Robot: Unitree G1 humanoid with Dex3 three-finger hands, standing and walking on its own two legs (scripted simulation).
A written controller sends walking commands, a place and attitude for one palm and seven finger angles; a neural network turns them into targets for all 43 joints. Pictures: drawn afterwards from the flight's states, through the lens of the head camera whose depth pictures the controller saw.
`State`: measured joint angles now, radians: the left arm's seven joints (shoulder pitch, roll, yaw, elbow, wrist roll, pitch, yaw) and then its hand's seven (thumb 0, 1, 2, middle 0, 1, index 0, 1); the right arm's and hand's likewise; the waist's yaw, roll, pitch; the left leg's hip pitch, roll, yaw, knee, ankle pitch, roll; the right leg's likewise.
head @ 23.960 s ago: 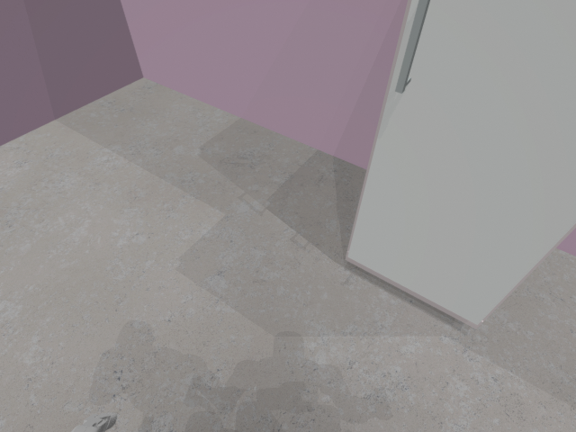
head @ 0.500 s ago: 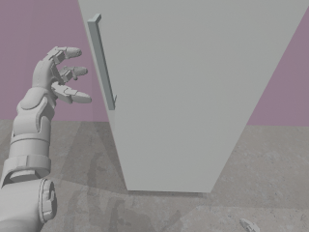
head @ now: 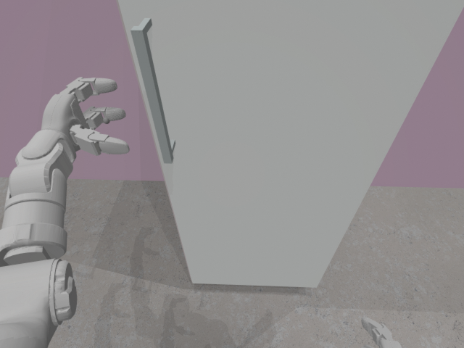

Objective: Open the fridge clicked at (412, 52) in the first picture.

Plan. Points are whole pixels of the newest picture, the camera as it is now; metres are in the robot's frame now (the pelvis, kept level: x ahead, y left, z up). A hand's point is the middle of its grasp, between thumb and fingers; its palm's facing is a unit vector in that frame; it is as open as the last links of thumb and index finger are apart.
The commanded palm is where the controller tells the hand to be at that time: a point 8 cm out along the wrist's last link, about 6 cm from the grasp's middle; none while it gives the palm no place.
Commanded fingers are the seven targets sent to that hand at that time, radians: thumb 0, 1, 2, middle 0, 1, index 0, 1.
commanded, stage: feel for the door with the fingertips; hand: left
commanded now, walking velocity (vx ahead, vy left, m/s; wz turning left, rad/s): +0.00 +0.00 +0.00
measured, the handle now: (158, 100) +0.48 +0.15 +0.21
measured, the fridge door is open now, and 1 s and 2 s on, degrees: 0 0 0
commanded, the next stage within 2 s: slide the fingers in behind the handle in 0.90 s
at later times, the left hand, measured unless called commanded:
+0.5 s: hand (131, 113) +0.44 +0.18 +0.21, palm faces +0.03 -1.00 +0.01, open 14.0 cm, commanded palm +0.42 +0.24 +0.21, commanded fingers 0.00 -0.50 0.30 -0.30 -1.20 -0.30 -1.20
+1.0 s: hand (131, 111) +0.45 +0.19 +0.21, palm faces +0.04 -1.00 -0.01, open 13.9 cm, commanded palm +0.43 +0.23 +0.21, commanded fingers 0.00 -0.50 0.30 -0.30 -1.20 -0.30 -1.20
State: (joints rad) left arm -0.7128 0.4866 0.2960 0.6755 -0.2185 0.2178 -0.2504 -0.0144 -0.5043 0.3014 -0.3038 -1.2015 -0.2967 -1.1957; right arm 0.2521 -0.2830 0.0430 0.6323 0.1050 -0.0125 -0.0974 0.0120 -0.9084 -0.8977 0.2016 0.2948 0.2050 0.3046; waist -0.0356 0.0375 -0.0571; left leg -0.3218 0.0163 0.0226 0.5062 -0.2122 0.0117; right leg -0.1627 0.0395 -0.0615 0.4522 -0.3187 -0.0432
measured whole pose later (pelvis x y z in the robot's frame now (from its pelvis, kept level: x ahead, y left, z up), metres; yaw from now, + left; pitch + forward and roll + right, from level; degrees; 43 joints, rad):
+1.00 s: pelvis +0.01 +0.00 +0.00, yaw +1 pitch +2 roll +0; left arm -0.83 0.40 0.23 0.78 -0.19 0.14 -0.16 -0.02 -0.50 0.30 -0.31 -1.22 -0.30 -1.23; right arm 0.28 -0.27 0.03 0.69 0.09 -0.02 -0.09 0.01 -0.91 -0.90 0.20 0.29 0.20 0.30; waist -0.03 0.03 -0.04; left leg -0.33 0.01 0.01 0.51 -0.22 0.01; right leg -0.16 0.03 -0.07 0.45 -0.33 -0.04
